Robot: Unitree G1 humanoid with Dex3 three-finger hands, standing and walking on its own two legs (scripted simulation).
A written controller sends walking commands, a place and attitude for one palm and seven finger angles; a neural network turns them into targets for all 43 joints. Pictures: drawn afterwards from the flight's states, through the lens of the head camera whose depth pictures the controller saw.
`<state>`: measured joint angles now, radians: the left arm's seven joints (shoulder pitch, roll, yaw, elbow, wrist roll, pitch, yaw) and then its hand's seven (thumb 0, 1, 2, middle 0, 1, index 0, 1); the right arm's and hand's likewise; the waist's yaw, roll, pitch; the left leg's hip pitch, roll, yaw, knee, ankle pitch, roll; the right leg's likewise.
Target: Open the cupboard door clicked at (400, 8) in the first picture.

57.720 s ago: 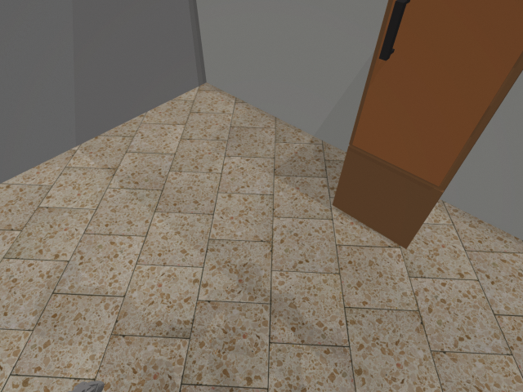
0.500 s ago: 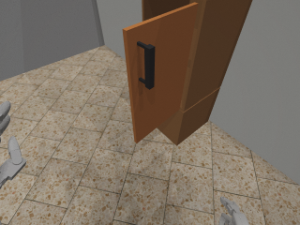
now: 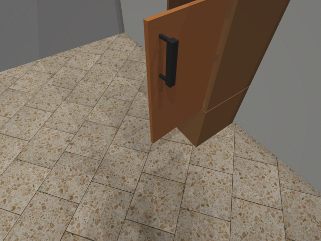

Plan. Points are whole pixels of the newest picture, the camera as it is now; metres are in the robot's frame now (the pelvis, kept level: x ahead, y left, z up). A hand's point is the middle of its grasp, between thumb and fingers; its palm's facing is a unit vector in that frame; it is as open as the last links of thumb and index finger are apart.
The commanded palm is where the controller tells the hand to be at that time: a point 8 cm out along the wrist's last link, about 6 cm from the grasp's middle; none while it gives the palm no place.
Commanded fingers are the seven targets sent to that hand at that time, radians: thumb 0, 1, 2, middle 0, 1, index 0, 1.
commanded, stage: let the arm hang, fingers relaxed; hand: left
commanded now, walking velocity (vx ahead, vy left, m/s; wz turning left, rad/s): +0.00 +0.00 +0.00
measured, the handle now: (166, 61) +0.60 +0.02 +0.12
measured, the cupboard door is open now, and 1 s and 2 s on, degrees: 95 95 95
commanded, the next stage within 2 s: look to check the result in 0.60 s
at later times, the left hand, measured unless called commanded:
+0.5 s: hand out of the picture +0.01 +0.19 -0.17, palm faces +0.00 -0.98 -0.20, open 7.3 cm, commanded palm none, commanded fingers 0.00 0.90 0.90 -0.20 -0.30 -0.20 -0.30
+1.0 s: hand out of the picture +0.05 +0.23 -0.16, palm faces -0.01 -0.96 -0.29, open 7.4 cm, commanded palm none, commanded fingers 0.00 0.90 0.90 -0.20 -0.30 -0.20 -0.30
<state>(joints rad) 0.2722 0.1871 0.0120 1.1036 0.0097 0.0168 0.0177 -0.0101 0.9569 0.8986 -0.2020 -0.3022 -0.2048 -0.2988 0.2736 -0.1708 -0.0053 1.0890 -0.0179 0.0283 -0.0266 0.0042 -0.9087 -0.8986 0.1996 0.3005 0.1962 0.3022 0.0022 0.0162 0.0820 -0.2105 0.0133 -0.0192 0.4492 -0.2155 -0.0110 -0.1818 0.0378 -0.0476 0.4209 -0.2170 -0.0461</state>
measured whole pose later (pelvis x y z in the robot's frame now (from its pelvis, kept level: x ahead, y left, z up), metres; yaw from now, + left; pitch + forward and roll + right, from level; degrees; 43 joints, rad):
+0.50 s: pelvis -0.01 +0.01 +0.00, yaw -1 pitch -2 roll +0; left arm 0.24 0.14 0.02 1.14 0.02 0.00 0.02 0.01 0.92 0.90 -0.20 -0.30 -0.20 -0.30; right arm 0.30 -0.14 -0.01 1.13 -0.02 0.01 -0.03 0.00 -0.91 -0.90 0.20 0.30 0.20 0.30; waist -0.01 0.02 0.04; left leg -0.19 -0.01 0.01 0.41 -0.18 0.01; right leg -0.19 0.02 -0.02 0.42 -0.20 -0.03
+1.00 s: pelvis +0.00 +0.01 +0.00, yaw -1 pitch -2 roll +0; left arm 0.17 0.25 0.03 1.14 0.02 -0.02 0.01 0.00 0.91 0.90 -0.20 -0.30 -0.20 -0.30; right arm 0.18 -0.26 -0.02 1.13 -0.02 0.00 -0.01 0.00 -0.91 -0.90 0.20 0.30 0.20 0.30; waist -0.01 0.03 0.07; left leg -0.16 -0.01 0.01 0.37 -0.17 0.01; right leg -0.16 0.01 -0.02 0.37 -0.19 -0.02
